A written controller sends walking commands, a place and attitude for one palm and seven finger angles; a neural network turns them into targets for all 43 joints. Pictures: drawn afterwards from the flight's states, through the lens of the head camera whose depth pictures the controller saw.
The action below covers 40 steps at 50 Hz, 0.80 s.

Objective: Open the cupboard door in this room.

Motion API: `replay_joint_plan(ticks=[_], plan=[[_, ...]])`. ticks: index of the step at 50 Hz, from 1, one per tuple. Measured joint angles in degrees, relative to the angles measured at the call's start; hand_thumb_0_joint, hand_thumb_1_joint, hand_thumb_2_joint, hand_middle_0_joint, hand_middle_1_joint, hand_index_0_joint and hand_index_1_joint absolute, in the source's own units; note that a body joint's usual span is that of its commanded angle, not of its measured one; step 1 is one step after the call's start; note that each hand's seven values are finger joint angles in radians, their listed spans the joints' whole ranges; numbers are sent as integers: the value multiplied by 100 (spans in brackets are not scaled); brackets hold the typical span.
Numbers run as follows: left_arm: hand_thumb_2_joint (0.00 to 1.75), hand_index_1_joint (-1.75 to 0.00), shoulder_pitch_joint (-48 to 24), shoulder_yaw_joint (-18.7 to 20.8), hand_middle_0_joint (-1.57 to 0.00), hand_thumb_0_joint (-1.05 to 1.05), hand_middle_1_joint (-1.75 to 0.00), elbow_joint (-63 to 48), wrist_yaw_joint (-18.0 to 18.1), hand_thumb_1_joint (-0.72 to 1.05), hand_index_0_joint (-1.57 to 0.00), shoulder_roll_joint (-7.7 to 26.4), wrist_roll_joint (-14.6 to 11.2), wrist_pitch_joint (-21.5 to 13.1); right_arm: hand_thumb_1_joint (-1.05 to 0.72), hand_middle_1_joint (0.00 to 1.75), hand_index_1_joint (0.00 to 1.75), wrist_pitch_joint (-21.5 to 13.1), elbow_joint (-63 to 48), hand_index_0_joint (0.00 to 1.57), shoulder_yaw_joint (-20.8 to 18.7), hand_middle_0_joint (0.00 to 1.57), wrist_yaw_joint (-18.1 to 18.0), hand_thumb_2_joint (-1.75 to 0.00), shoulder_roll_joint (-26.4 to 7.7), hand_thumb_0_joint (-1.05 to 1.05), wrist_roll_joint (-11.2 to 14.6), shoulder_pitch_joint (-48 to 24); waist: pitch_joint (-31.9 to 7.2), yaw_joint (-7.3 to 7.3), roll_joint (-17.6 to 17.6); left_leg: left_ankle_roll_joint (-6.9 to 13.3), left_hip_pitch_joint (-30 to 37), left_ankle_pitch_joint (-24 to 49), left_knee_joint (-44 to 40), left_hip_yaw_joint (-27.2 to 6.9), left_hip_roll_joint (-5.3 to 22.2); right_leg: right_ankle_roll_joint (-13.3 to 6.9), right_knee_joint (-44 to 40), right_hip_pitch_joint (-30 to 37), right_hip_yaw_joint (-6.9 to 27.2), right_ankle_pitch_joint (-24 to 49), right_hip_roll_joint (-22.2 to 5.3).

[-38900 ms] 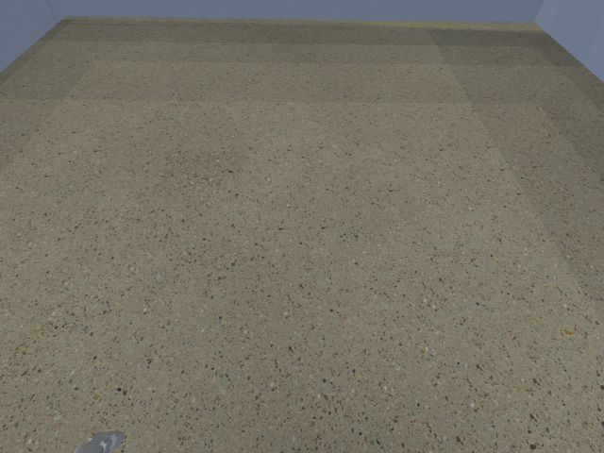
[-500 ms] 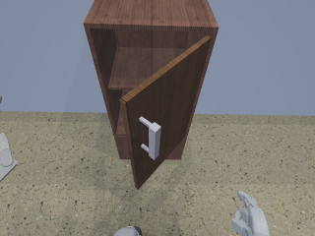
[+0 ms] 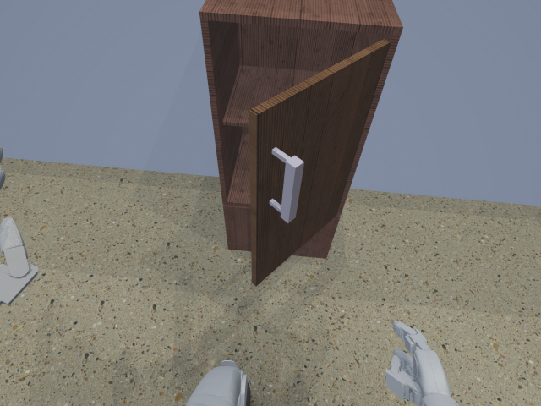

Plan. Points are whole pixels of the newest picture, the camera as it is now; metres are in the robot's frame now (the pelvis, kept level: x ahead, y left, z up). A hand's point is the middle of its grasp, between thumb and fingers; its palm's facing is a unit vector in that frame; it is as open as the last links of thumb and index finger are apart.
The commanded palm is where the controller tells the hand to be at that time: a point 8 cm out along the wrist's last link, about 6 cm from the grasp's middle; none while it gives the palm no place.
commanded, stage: stop stepping back and stand still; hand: left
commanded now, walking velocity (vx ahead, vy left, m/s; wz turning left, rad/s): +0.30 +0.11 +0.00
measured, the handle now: (283, 186) +0.50 +0.03 +0.01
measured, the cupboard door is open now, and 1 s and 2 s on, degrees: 50 50 50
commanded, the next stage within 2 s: let the arm hang, fingers relaxed in 0.70 s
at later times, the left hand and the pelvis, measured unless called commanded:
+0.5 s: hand out of the picture +0.13 +0.26 +0.19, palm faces +0.34 -0.79 -0.51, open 7.4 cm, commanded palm +0.08 +0.30 +0.20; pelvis -0.09 +0.01 +0.02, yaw -5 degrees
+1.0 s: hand out of the picture +0.11 +0.20 -0.08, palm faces -0.04 -0.95 -0.30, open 7.4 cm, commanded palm none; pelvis -0.08 +0.02 +0.01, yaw -4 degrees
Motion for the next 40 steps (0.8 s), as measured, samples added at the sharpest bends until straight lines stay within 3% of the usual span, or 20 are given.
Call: replay_joint_plan(ticks=[2, 3, 6, 7, 9, 11, 15, 19, 21, 23, 25, 28, 30, 33, 38, 40], plan=[[90, -30, 57, -160, -21, 1, -30, 16, -47, 89, -21, -73, 67, 68, -91, 30, 30, 142, 137, 20, 33, 20, -54, -90, 10, 1, 9, 82, -57, 77, -148, -32, 209, -334, 575, -12, -186, 99, -232, 80, 155, 138, -105], [90, -30, 86, -170, -21, 1, -30, 43, -42, 89, -22, -78, 78, 96, -91, 30, 30, 192, 150, 20, 70, 20, -105, -90, 32, 1, 18, 136, -91, 83, -249, -14, 461, -377, 450, 28, -245, 132, -375, 113, 236, 228, -159], [90, -30, 68, -101, -22, 1, -30, 169, 10, 89, -22, -49, 65, 209, -91, 30, 30, 154, -39, 20, 158, 20, -238, -90, -44, 1, 48, 347, -201, -35, -270, 93, 1550, 334, -1126, 40, -252, 216, -578, 76, 311, 436, -150], [90, -30, -29, -77, -22, 1, -30, 211, 16, 89, -22, -7, 57, 239, -91, 30, 30, 79, -115, 20, 130, 20, -270, -90, -104, 1, 56, 394, -204, -119, -181, 274, 1752, 474, -1527, -23, -215, 250, -503, -7, 254, 435, -97], [90, -30, -347, 5, -22, 1, -30, 416, 14, 89, -22, 132, 32, 260, -91, 30, 30, -31, -75, 20, 77, 20, -283, -90, -39, 1, 72, 342, -9, -177, -381, 512, 1783, 601, -1641, 49, -351, 237, -180, -141, 343, 36, -157], [90, -30, -376, 93, -21, 1, -30, 512, 24, 89, -22, 130, -7, 323, -91, 30, 30, -142, -77, 20, 88, 20, -240, -90, 17, 1, 47, 346, 47, -270, -414, 554, 1873, 831, -1921, 96, -325, 215, 401, -346, 332, -335, -36], [90, -30, 142, 36, -21, 2, -30, 210, 80, 89, -21, 15, 52, 377, -91, 30, 30, -266, -158, 20, 139, 20, -109, -90, 71, 1, 38, 571, -103, -447, -309, 511, 2043, 1163, -2553, 105, -176, 156, 742, -376, -24, -345, 74], [90, -30, 606, -136, -21, 2, -30, -9, 79, 89, -21, 62, 67, 406, -90, 30, 30, -224, -165, 20, 148, 20, -138, -90, 70, 1, -15, 790, -301, -445, -214, 424, 2109, 1271, -2987, 148, -127, 48, -31, 150, -408, -581, 109], [90, -30, 641, -132, -21, 2, -30, 39, 84, 89, -21, 160, 56, 446, -90, 30, 30, -147, -155, 20, 148, 20, -189, -90, 48, 1, -35, 817, -344, -432, -189, 374, 2019, 1228, -2956, 166, -166, -34, -776, 569, -538, -471, 130], [90, -30, 595, -22, -21, 2, -30, 119, 81, 89, -21, 297, 46, 476, -90, 30, 30, -45, -183, 20, 151, 20, -219, -90, 9, 1, -45, 765, -351, -382, -254, 326, 1727, 1061, -2556, 274, -261, -191, -1479, 874, -454, -18, 69], [90, -30, 381, -62, -21, 1, -30, 349, 44, 89, -22, 225, 44, 482, -90, 30, 30, 71, -44, 20, 101, 20, -217, -90, -121, 1, -32, 636, -266, -283, -25, 244, 1357, 482, -1603, 128, -172, -379, -1361, 766, -443, 622, 179], [90, -30, 182, -161, -22, 1, -30, 723, 29, 89, -22, -7, 62, 436, -90, 30, 30, 160, 208, 20, 39, 20, -176, -90, -214, 1, 41, 713, -423, -164, 39, 186, 956, 132, 45, -101, -225, -437, -1205, 751, -312, 484, 208], [90, -30, 59, -209, -21, 1, -30, 985, 31, 89, -22, -170, 93, 345, -91, 30, 30, 138, 273, 20, 29, 20, -203, -90, -247, 1, 68, 836, -511, -179, -1, 199, 956, 178, 392, -70, -194, -422, -1243, 820, -270, 445, 166], [90, -30, -173, -283, -21, 1, -30, 1193, 45, 89, -22, -280, 144, 243, -91, 30, 30, 51, 301, 20, 9, 20, -290, -90, -276, 1, 72, 987, -518, -245, -104, 280, 1265, 163, -96, 66, -93, -401, -1229, 889, -303, 395, 79], [90, -30, -136, -266, -21, 2, -30, 873, 50, 89, -21, -260, 115, 107, -91, 30, 30, -60, 200, 20, -31, 20, -302, -90, -368, 1, 47, 1040, -384, -310, -134, 403, 2147, 424, -1623, 120, 13, -331, -899, 833, -353, 125, 102], [90, -30, -103, -163, -21, 2, -30, 735, 47, 89, -22, -165, 86, 77, -91, 30, 30, -52, 185, 20, -65, 20, -283, -90, -316, 1, 65, 902, -243, -319, -264, 254, 2215, 342, -1669, 173, -60, -250, -601, 731, -292, -40, 8]])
